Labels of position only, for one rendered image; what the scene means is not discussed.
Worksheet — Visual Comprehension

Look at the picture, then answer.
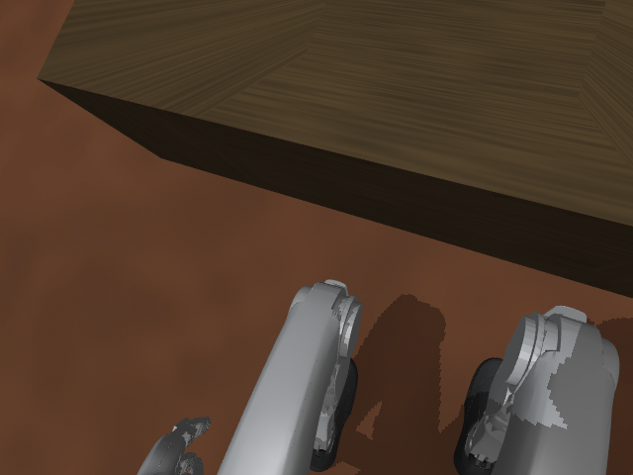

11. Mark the left robot foot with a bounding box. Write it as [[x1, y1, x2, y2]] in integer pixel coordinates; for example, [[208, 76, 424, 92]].
[[310, 358, 358, 472]]

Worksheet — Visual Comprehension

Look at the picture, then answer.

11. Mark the left robot hand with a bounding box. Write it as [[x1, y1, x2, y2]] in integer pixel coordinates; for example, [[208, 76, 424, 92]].
[[137, 417, 211, 475]]

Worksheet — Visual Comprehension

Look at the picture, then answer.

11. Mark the right robot foot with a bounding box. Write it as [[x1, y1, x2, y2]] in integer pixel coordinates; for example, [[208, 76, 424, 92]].
[[453, 358, 503, 475]]

